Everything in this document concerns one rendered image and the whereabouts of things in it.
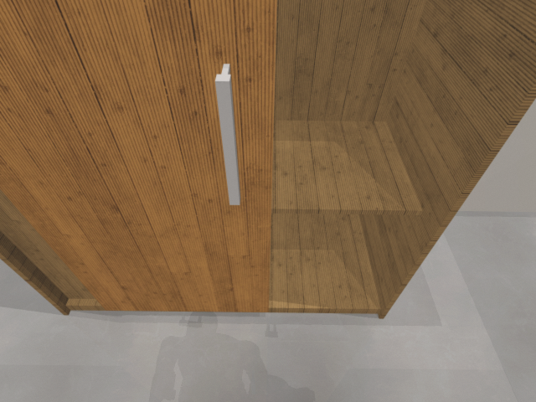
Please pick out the handle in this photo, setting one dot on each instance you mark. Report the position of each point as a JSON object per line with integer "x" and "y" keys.
{"x": 227, "y": 126}

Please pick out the wardrobe door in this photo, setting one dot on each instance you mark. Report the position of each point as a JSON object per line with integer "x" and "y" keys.
{"x": 14, "y": 225}
{"x": 111, "y": 147}

